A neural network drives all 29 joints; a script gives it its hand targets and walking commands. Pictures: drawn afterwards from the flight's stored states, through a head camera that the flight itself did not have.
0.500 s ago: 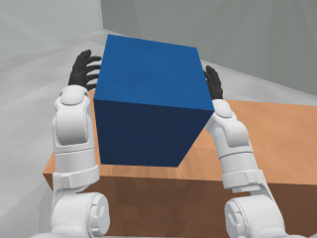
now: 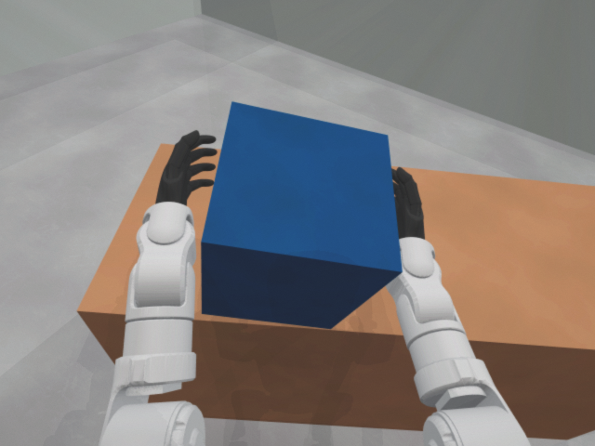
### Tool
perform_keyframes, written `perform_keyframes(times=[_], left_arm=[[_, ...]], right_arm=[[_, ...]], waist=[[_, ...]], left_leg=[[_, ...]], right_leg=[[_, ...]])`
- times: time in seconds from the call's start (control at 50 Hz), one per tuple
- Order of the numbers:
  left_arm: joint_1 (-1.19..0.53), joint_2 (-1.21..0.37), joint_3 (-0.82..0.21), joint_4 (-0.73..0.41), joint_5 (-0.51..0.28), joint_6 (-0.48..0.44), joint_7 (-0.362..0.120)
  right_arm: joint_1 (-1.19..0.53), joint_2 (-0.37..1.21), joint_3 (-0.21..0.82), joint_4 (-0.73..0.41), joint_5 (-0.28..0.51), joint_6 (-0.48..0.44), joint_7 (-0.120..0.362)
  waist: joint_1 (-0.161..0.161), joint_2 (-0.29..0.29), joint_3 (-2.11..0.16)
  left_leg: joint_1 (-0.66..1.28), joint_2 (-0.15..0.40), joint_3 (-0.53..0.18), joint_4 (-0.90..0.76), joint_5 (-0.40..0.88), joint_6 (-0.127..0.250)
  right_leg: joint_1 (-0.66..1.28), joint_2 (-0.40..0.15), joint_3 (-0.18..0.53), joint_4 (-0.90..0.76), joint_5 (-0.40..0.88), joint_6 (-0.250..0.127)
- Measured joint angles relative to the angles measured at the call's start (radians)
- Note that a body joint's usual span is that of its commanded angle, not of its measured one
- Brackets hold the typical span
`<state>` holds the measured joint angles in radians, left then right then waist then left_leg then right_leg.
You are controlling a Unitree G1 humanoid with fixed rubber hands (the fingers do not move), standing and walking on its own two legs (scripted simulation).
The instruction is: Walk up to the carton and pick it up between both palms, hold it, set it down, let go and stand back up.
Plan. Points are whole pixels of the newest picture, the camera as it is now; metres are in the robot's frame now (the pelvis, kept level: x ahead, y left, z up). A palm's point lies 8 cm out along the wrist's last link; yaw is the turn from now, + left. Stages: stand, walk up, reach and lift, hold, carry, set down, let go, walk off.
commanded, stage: set down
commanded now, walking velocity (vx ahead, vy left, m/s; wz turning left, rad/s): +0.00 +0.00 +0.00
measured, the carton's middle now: (288, 230) +0.38 +0.01 +0.09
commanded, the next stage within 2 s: none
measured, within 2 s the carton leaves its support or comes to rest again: neither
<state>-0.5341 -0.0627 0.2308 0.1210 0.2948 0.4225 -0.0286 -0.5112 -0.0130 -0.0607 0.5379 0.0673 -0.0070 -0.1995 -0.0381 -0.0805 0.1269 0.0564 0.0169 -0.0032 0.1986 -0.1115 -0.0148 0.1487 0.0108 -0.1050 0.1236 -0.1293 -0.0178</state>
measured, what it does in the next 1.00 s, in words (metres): stands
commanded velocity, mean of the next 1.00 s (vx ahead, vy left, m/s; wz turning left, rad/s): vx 0.00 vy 0.00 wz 0.00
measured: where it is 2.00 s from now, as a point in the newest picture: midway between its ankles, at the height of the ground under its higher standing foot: outside the picture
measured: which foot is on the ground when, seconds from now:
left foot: down 0.00-1.00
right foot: down 0.00-1.00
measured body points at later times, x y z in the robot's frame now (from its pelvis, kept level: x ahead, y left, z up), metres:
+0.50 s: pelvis +0.00 +0.00 +0.00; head -0.01 +0.03 +0.45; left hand +0.40 +0.15 +0.15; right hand +0.39 -0.15 +0.13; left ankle +0.01 +0.13 -0.75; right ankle -0.02 -0.10 -0.75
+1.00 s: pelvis +0.01 +0.00 +0.00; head +0.01 +0.01 +0.45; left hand +0.42 +0.14 +0.13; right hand +0.40 -0.16 +0.10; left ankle +0.01 +0.13 -0.75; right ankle -0.03 -0.10 -0.75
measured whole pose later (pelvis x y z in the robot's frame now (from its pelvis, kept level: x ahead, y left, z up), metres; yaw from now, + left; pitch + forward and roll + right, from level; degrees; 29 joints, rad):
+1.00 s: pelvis +0.01 +0.00 +0.00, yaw +2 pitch +0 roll +0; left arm -0.73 -0.08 0.40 0.61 0.35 0.18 -0.04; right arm -0.66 0.05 -0.36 0.80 -0.20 -0.06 -0.11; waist -0.06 -0.02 0.01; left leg -0.09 0.00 -0.04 0.18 -0.08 -0.01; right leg 0.01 0.00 -0.14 0.10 -0.11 -0.02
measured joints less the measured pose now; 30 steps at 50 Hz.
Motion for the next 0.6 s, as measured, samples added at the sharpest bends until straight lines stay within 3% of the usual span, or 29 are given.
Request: perform_keyframes(times=[0.18,0.6], left_arm=[[-0.040,0.007,0.032,0.100,0.002,-0.047,-0.004],[-0.143,0.000,0.103,0.361,0.027,-0.170,0.000]], right_arm=[[-0.049,0.003,-0.024,0.074,-0.013,-0.008,0.004],[-0.133,0.038,-0.194,0.233,-0.158,-0.041,0.053]], waist=[[0.003,0.000,-0.026],[-0.005,0.022,-0.074]], left_leg=[[-0.005,-0.001,-0.008,-0.005,0.003,-0.002],[-0.084,-0.007,-0.024,0.004,0.012,0.001]], right_leg=[[-0.003,0.000,-0.005,-0.002,-0.002,-0.002],[-0.068,-0.002,-0.019,-0.010,0.011,-0.001]])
